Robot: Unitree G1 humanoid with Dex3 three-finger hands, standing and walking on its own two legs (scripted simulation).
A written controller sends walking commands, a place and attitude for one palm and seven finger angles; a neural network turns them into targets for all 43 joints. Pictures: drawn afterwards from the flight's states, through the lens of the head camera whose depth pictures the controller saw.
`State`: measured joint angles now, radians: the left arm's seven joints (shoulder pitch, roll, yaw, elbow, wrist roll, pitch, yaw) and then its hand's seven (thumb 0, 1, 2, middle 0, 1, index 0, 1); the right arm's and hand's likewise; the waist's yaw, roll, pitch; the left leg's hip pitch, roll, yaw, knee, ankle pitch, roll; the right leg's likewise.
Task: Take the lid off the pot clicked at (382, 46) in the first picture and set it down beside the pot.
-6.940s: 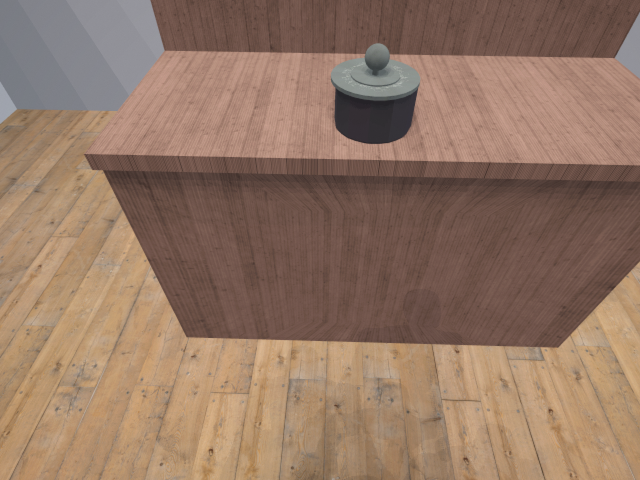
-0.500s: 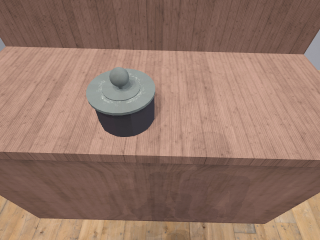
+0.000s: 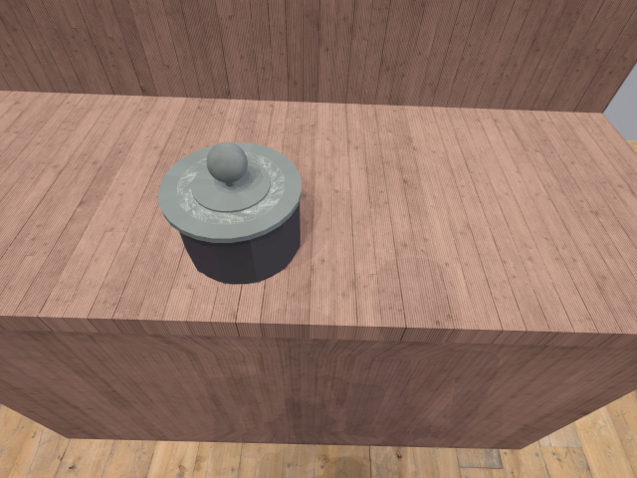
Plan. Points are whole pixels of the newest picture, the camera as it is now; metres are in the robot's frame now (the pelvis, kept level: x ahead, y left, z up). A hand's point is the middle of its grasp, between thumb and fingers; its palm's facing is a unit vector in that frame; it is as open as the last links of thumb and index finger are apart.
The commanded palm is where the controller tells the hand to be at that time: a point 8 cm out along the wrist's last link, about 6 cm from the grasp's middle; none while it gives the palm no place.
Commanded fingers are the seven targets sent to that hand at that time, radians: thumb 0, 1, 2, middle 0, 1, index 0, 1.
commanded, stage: look again from close up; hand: left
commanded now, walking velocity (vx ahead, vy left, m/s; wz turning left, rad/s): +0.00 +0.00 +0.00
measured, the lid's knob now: (227, 162) +0.43 +0.15 +0.17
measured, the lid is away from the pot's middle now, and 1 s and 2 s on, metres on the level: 0.00 0.00 0.00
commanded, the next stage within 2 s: lift the closed hand beside the body in 0.92 s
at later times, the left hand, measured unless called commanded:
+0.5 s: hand out of the picture +0.00 +0.16 -0.18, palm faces +0.02 -0.99 -0.17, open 7.4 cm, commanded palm none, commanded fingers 0.00 0.90 0.90 -0.20 -0.30 -0.20 -0.30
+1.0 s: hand out of the picture -0.02 +0.16 -0.18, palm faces +0.03 -0.99 -0.15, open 7.4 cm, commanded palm none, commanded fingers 0.00 0.90 0.90 -0.20 -0.30 -0.20 -0.30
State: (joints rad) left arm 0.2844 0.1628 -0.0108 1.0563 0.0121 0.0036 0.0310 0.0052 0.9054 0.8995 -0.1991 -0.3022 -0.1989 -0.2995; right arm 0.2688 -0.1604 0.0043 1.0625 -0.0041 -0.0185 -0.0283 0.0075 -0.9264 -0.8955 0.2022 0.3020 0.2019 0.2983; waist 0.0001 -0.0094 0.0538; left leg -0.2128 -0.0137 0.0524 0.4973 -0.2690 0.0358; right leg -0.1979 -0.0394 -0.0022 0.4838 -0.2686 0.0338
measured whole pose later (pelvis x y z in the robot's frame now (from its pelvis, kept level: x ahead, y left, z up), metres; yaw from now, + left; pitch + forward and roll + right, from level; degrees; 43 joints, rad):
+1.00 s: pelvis +0.00 +0.00 +0.00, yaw +0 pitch -1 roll -1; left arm 0.32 0.14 -0.01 1.10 0.01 -0.01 0.04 0.00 0.91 0.90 -0.20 -0.30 -0.20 -0.30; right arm 0.30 -0.11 0.01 1.12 0.00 -0.02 -0.03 0.01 -0.92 -0.90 0.20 0.30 0.20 0.30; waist 0.00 -0.02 0.06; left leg -0.20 -0.01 0.04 0.47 -0.25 0.03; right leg -0.17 -0.03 -0.01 0.44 -0.25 0.03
